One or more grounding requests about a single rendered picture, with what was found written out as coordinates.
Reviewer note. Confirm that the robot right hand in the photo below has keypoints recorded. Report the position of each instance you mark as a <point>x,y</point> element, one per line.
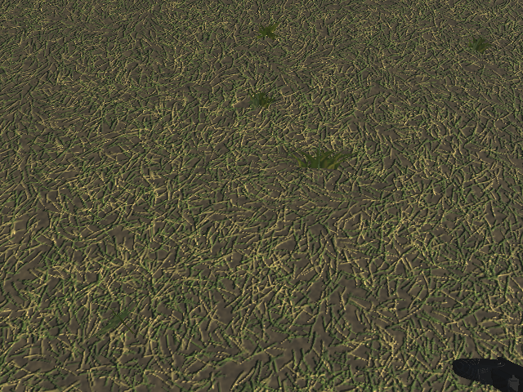
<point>502,374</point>

